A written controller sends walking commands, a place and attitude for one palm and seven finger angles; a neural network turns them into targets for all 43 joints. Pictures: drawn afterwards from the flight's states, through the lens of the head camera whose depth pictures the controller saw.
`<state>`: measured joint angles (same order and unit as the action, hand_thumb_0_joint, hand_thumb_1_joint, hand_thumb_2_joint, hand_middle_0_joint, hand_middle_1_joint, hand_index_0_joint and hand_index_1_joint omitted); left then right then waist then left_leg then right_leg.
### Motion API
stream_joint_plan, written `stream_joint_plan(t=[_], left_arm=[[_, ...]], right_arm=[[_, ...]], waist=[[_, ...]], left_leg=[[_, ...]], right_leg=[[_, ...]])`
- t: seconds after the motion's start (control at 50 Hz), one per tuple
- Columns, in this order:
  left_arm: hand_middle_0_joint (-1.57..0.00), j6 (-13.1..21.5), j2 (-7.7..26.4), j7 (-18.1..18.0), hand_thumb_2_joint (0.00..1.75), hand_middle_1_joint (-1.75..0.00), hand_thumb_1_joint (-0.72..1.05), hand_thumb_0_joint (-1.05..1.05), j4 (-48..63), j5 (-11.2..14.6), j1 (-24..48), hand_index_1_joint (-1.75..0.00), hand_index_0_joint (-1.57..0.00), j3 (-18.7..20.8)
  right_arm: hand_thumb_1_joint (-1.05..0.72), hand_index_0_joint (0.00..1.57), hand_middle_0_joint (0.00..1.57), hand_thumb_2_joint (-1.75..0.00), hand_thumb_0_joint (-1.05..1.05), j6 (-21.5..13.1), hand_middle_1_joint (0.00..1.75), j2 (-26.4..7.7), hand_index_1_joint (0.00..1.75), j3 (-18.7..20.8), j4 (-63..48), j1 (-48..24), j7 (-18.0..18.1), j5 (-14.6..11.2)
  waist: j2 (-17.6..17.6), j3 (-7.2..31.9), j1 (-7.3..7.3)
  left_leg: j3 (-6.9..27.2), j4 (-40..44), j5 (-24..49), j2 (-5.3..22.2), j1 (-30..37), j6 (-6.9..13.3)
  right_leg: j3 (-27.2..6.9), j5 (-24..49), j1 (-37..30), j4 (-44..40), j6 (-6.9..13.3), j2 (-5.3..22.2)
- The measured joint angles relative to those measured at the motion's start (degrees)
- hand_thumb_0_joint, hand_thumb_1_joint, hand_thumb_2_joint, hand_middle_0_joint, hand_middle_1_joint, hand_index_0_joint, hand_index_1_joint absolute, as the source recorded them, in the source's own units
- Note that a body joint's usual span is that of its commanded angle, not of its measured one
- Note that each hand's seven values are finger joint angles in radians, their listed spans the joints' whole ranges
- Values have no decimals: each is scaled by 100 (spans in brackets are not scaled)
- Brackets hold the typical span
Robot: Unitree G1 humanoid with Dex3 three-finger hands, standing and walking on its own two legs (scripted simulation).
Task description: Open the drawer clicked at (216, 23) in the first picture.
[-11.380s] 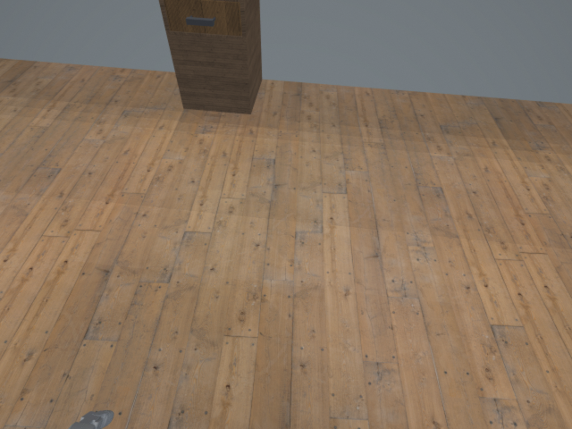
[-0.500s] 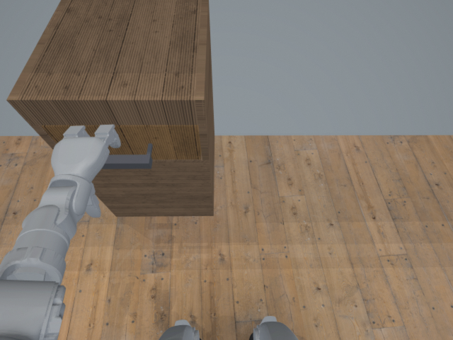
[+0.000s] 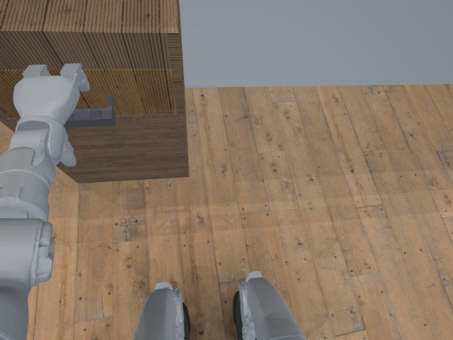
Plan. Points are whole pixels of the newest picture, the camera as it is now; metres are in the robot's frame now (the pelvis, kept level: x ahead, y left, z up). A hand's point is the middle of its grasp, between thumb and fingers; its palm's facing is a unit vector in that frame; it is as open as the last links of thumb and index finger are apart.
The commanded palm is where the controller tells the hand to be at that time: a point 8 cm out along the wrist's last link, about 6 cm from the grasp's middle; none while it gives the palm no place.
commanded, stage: move the hooked fingers above the handle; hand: left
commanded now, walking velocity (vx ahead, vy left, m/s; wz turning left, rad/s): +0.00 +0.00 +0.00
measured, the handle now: (80, 108) +0.59 +0.26 -0.11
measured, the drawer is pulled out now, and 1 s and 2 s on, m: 0.00 0.00 0.00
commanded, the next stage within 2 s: lower the fingers behind the handle in 0.86 s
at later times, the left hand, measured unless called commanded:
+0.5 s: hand (64, 114) +0.54 +0.26 -0.05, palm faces -0.12 -0.02 -0.99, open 13.9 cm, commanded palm +0.54 +0.23 +0.01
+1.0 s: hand (66, 113) +0.54 +0.26 -0.05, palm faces -0.08 -0.02 -1.00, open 13.9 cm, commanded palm +0.54 +0.22 +0.00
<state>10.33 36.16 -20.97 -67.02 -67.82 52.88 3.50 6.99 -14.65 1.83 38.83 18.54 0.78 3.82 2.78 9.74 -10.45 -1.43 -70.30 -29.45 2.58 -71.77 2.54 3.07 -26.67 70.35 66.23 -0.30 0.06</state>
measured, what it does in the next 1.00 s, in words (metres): stands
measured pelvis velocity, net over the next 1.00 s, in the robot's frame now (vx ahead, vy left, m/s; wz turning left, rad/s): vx -0.01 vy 0.00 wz -0.02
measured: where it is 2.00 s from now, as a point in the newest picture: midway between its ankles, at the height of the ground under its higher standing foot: outside the picture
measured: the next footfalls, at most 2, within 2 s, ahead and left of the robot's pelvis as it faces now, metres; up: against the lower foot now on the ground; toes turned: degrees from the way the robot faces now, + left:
none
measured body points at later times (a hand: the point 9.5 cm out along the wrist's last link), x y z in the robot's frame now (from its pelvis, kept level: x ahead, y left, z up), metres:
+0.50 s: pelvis -0.01 +0.00 -0.03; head +0.19 +0.03 +0.37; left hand +0.54 +0.26 +0.01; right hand -0.01 -0.26 -0.14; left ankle +0.02 +0.09 -0.63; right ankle +0.03 -0.13 -0.63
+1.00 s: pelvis -0.01 +0.00 -0.03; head +0.19 +0.03 +0.37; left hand +0.54 +0.26 +0.01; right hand -0.01 -0.27 -0.14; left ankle +0.02 +0.09 -0.63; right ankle +0.03 -0.13 -0.63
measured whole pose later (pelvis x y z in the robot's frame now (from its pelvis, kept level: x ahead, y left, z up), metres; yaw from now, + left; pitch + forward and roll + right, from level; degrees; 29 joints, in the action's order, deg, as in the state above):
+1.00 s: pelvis -0.01 +0.00 -0.03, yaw -1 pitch +34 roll -6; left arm 9.2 40.5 -16.9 -62.5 -66.7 57.1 4.5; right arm 7.2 -13.5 -0.3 37.2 18.2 0.3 3.5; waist 3.6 8.4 -11.3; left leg 0.4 -78.4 -31.6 3.3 -81.2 2.6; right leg 4.6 -28.3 78.7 72.7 -0.2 -0.6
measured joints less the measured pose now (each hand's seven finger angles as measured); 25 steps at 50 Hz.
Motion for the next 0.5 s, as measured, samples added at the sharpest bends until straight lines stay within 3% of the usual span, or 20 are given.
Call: stream_joint_plan(t=[0.2,0.5], left_arm=[[-31,-161,439,166,30,-120,-49,0,-50,-104,512,-120,-31,222],[-31,-26,520,591,30,-120,-49,0,337,108,458,-120,-32,100]], right_arm=[[-90,20,21,-90,0,21,30,16,30,-145,-112,62,-38,38],[-90,21,21,-90,0,-36,30,160,30,-237,-157,-19,-9,-46]], waist=[[69,-73,-217],[83,-107,-98]], left_leg=[[62,-691,-219,78,-835,22],[167,-799,-211,70,-951,9]], right_leg=[[46,-161,799,600,-6,-58],[143,-160,854,659,13,-55]])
